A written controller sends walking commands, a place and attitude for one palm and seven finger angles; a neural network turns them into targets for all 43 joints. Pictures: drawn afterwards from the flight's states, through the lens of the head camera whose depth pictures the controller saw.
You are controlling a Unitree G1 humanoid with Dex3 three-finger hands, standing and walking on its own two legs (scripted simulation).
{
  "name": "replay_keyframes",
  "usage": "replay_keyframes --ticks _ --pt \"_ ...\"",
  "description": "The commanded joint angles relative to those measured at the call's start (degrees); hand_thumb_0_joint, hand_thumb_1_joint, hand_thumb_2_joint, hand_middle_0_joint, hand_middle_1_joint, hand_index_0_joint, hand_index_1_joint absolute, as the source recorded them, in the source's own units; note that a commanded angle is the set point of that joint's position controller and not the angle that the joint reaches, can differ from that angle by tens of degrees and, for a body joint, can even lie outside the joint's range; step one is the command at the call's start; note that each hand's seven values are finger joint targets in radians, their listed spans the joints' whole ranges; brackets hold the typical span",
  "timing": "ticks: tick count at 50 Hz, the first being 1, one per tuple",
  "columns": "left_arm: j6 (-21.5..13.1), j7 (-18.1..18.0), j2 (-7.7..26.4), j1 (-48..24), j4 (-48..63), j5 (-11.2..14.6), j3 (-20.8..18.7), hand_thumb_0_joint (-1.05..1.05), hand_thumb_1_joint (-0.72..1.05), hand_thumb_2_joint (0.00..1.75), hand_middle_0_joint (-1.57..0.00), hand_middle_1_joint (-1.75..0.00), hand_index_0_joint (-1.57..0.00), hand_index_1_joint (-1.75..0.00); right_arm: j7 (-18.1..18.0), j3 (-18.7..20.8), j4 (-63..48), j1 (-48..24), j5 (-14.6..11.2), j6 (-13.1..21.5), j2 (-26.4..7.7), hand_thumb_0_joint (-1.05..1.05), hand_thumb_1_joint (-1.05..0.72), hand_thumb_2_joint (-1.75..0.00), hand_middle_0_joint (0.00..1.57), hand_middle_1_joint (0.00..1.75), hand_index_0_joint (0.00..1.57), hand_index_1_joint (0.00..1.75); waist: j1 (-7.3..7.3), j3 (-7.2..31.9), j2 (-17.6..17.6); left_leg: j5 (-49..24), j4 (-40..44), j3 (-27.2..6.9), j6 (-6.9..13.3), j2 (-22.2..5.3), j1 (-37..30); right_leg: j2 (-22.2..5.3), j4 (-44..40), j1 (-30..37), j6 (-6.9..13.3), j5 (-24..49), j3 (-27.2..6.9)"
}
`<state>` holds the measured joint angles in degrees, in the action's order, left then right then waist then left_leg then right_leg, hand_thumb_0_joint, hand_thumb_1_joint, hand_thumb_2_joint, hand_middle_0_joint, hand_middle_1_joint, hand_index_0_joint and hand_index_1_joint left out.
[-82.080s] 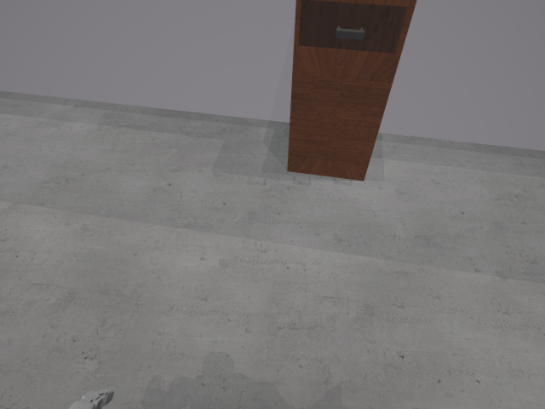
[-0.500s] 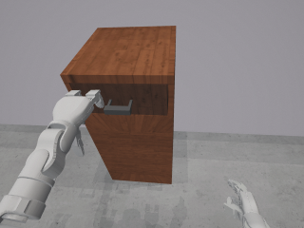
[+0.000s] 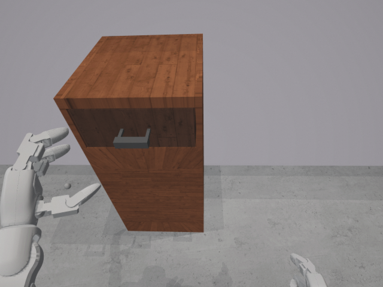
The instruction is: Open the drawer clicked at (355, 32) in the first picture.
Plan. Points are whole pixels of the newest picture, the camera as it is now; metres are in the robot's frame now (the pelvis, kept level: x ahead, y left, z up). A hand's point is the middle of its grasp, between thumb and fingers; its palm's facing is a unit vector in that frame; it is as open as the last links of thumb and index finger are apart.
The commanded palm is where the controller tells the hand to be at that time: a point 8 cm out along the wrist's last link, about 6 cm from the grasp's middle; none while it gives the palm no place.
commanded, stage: draw the hand back to the body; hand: left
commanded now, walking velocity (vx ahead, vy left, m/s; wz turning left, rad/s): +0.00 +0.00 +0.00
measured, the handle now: (133, 137) +0.52 +0.24 -0.01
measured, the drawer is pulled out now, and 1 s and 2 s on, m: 0.00 0.00 0.00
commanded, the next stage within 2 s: step back with the hand held close in 0.48 s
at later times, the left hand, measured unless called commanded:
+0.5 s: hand (41, 227) +0.16 +0.24 +0.16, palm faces +0.44 -0.81 -0.39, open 7.6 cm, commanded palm +0.10 +0.28 +0.18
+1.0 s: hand (41, 233) +0.15 +0.24 +0.15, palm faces +0.27 -0.83 -0.48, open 7.4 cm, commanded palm +0.08 +0.29 +0.18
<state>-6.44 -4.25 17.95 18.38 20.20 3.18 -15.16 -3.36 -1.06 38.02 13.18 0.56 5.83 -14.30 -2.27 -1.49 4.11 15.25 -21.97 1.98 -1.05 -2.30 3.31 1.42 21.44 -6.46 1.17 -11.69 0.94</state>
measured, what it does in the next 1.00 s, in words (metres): shifts its weight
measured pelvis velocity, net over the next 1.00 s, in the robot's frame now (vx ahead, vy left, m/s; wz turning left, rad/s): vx -0.05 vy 0.02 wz -0.03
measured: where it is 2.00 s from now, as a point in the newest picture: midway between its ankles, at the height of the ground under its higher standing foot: outside the picture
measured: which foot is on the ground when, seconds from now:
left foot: down 0.00-1.00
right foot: down 0.00-1.00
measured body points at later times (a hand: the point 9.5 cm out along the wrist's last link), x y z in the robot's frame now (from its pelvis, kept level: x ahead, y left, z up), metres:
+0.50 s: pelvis -0.02 -0.01 +0.00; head -0.04 -0.03 +0.45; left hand +0.13 +0.28 +0.18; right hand +0.19 -0.21 -0.08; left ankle -0.03 +0.13 -0.74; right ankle +0.00 -0.11 -0.74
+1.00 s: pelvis -0.05 +0.02 -0.01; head -0.04 +0.04 +0.44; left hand +0.13 +0.28 +0.18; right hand +0.09 -0.24 -0.07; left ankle -0.03 +0.13 -0.74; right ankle +0.00 -0.11 -0.74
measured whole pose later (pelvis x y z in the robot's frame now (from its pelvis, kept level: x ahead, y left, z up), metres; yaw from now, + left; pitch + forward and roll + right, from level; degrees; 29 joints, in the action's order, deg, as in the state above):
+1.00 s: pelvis -0.05 +0.02 -0.01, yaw -2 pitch +1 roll +0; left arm -10.6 -8.7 24.6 37.1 37.5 -0.1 -21.4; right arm -4.1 0.6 29.3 14.4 1.7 4.6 -11.6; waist 3.1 -0.1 -3.8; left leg 15.8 -32.7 4.0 0.5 -1.5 17.8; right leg 0.4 30.9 -21.1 -0.2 -10.6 -1.2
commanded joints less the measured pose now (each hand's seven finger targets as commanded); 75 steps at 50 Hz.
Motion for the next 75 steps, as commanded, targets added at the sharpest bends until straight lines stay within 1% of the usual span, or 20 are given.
replay_keyframes --ticks 1,8,17,29,30,34,36,40,43,53,56,59,62,64,66,67,69,71,72,75 --pt "-4.2 -1.2 11.1 0.3 16.1 0.3 -8.5 0.0 0.44 0.7 -0.23 -0.59 -0.23 -0.59 -0.6 2.5 -10.7 -9.4 0.2 4.8 -4.6 0.0 -0.9 -0.9 0.2 0.3 0.2 0.3 -1.61 8.2 -2.5 -17.5 0.7 1.8 1.2 0.7 2.1 -1.0 -1.8 4.9 -0.6 15.0 0.3" --pt "-4.6 -0.9 9.6 9.1 18.7 0.7 -8.9 0.0 0.69 0.81 -0.22 -0.43 -0.22 -0.43 -1.2 2.7 -11.0 -9.5 0.0 5.7 -3.6 0.0 -0.9 -0.9 0.2 0.3 0.2 0.3 -1.5 2.6 -2.1 -9.6 0.3 1.6 1.4 0.7 4.1 -0.8 -3.6 0.2 -0.8 6.1 -0.4" --pt "-3.9 -1.9 10.0 3.0 19.5 -0.2 -7.5 0.0 0.9 0.9 -0.2 -0.3 -0.2 -0.3 -2.2 2.4 -10.9 -9.4 0.4 7.0 -3.6 0.0 -0.9 -0.9 0.2 0.3 0.2 0.3 -0.63 1.5 -3.1 -4.4 -0.1 0.4 1.8 1.1 3.2 -1.5 -5.8 -2.2 -1.0 -1.8 -1.5" --pt "-3.6 -2.3 10.0 4.7 20.4 -0.5 -7.9 0.0 0.9 0.9 -0.2 -0.3 -0.2 -0.3 -1.3 1.8 -10.7 -10.0 0.6 7.4 -3.0 0.0 -0.9 -0.9 0.2 0.3 0.2 0.3 -1.79 2.9 -0.6 -8.2 1.3 -0.3 1.2 0.8 4.0 -1.5 -3.5 1.3 -0.4 3.5 -0.1" --pt "-5.3 -2.8 13.3 5.5 17.9 -1.0 -14.2 0.0 0.9 0.9 -0.2 -0.3 -0.2 -0.3 -1.9 2.7 -12.6 -7.3 0.7 5.2 -5.3 0.0 -0.9 -0.9 0.2 0.3 0.2 0.3 1.31 -1.9 -5.6 -3.6 -1.2 -0.7 1.9 0.3 6.7 -2.5 -6.8 -8.6 -0.4 4.6 -6.4" --pt "-5.1 -3.0 8.2 8.4 17.6 -2.9 -8.3 0.0 0.9 0.9 -0.2 -0.3 -0.2 -0.3 -1.4 3.1 -13.9 -5.0 1.5 2.0 -4.7 0.0 -0.9 -0.9 0.2 0.3 0.2 0.3 2.88 3.1 -10.1 -3.1 -6.6 -1.1 1.6 0.5 6.9 -6.4 -6.9 -9.7 1.2 4.6 -9.7" --pt "-5.3 -3.6 8.9 9.6 20.8 -3.3 -8.6 0.0 0.9 0.9 -0.2 -0.3 -0.2 -0.3 -1.3 3.5 -15.2 -5.0 1.3 1.4 -5.1 0.0 -0.9 -0.9 0.2 0.3 0.2 0.3 2.53 7.1 -4.8 -8.6 -5.8 -1.0 1.6 -0.5 7.0 -6.5 -3.5 -7.1 1.6 11.9 -9.1" --pt "-5.9 -5.0 11.4 14.8 26.1 -3.1 -11.4 0.0 0.9 0.9 -0.2 -0.3 -0.2 -0.3 -1.4 4.0 -17.6 -4.5 0.9 0.8 -4.8 0.0 -0.9 -0.9 0.2 0.3 0.2 0.3 2.37 14.8 -3.4 -26.7 -5.4 -1.7 1.2 -3.8 7.8 -4.5 6.5 0.0 0.2 27.2 -4.3" --pt "-6.8 -5.8 13.1 18.6 29.8 -2.8 -13.4 0.0 0.9 0.9 -0.2 -0.3 -0.2 -0.3 -1.3 4.1 -18.6 -4.5 0.7 1.0 -4.2 0.0 -0.9 -0.9 0.2 0.3 0.2 0.3 2.1 17.2 -0.9 -30.7 -6.2 -1.9 0.9 -4.6 10.1 -4.2 10.4 1.0 -0.1 27.9 -2.9" --pt "-9.1 -6.9 10.9 18.4 26.9 -3.3 -13.6 0.0 0.9 0.9 -0.2 -0.3 -0.2 -0.3 -1.6 4.2 -16.5 -2.8 1.8 3.7 -5.4 0.0 -0.9 -0.9 0.2 0.3 0.2 0.3 3.17 7.3 6.5 -0.4 -0.1 -5.2 3.6 -7.3 29.3 -1.2 15.7 -2.6 -0.8 4.8 -1.9" --pt "-9.0 -7.0 10.0 14.4 25.1 -3.7 -12.4 0.0 0.9 0.9 -0.2 -0.3 -0.2 -0.3 -1.8 4.4 -15.9 -1.9 1.8 3.8 -5.7 0.0 -0.9 -0.9 0.2 0.3 0.2 0.3 4.12 4.3 -0.5 14.8 -4.8 -3.7 2.9 -3.8 30.9 -4.2 8.7 -8.2 0.9 1.1 -8.2" --pt "-8.5 -7.5 9.7 11.2 21.9 -4.5 -10.7 0.0 0.9 0.9 -0.2 -0.3 -0.2 -0.3 -1.9 4.3 -14.2 -0.3 2.0 2.6 -5.7 0.0 -0.9 -0.9 0.2 0.3 0.2 0.3 4.67 1.8 -10.1 18.5 -17.3 -2.5 1.4 1.1 20.2 -10.7 -6.2 -25.1 3.9 -21.2 -17.1" --pt "-8.1 -7.5 10.5 8.0 22.9 -5.2 -9.8 0.0 0.9 0.9 -0.2 -0.3 -0.2 -0.3 -2.2 3.7 -13.0 0.3 2.5 1.5 -5.3 0.0 -0.9 -0.9 0.2 0.3 0.2 0.3 5.39 4.3 -13.6 13.6 -19.6 -3.1 2.1 1.3 9.6 -12.7 -6.5 -31.9 4.1 -21.5 -13.2" --pt "-8.2 -6.9 10.1 7.8 25.1 -4.9 -9.7 0.0 0.9 0.9 -0.2 -0.3 -0.2 -0.3 -2.5 3.5 -13.9 -0.1 2.6 1.1 -6.2 0.0 -0.9 -0.9 0.2 0.3 0.2 0.3 5.54 3.8 -3.6 15.8 -8.4 -9.8 4.2 -2.6 13.0 -6.4 5.9 -30.7 1.4 -19.5 -7.8" --pt "-8.4 -8.0 11.0 6.6 28.7 -4.8 -11.6 0.0 0.9 0.9 -0.2 -0.3 -0.2 -0.3 -3.4 3.6 -15.6 -2.8 3.2 3.0 -5.3 0.0 -0.9 -0.9 0.2 0.3 0.2 0.3 4.27 2.6 17.1 32.0 16.4 -28.4 11.0 -18.6 39.3 5.0 43.4 -13.8 -2.7 -18.1 0.1" --pt "-8.9 -8.9 12.3 6.8 29.3 -4.6 -13.1 0.0 0.9 0.9 -0.2 -0.3 -0.2 -0.3 -3.3 3.3 -14.8 -0.8 3.4 4.6 -2.3 0.0 -0.9 -0.9 0.2 0.3 0.2 0.3 4.32 1.7 8.3 24.8 15.2 -26.0 11.7 -18.2 38.5 3.7 50.8 -14.5 -2.0 -17.6 -4.0" --pt "-8.6 -7.7 11.2 13.3 23.9 -3.1 -13.1 0.0 0.9 0.9 -0.2 -0.3 -0.2 -0.3 -1.8 4.5 -13.0 -2.3 1.2 5.8 -5.2 0.0 -0.9 -0.9 0.2 0.3 0.2 0.3 2.14 5.0 5.4 17.2 8.4 -13.3 9.1 -14.0 28.8 3.0 46.8 -16.6 -2.7 -15.4 -1.7" --pt "-7.8 -7.7 10.1 15.2 24.8 -2.1 -12.5 0.0 0.9 0.9 -0.2 -0.3 -0.2 -0.3 -1.0 4.2 -13.5 -3.6 0.5 6.7 -4.2 0.0 -0.9 -0.9 0.2 0.3 0.2 0.3 2.05 5.1 8.3 17.5 9.0 -10.4 7.5 -11.8 27.3 2.0 35.3 -12.3 -2.4 -16.6 1.5" --pt "-7.6 -8.5 10.0 15.8 25.5 -1.9 -11.2 0.0 0.9 0.9 -0.2 -0.3 -0.2 -0.3 -1.3 3.4 -11.8 -2.9 1.8 6.9 -3.6 0.0 -0.9 -0.9 0.2 0.3 0.2 0.3 3.16 4.6 5.5 15.8 10.2 -13.6 7.2 -12.1 27.4 2.8 28.7 -9.5 -2.0 -19.3 2.0" --pt "-7.1 -6.8 11.4 12.7 24.9 -1.1 -11.7 0.0 0.9 0.9 -0.2 -0.3 -0.2 -0.3 0.0 3.0 -10.6 -6.2 0.6 7.0 -4.3 0.0 -0.9 -0.9 0.2 0.3 0.2 0.3 1.76 3.8 1.4 16.8 2.5 -7.3 3.1 -8.1 28.7 -1.0 3.3 -2.0 0.2 -12.1 0.8"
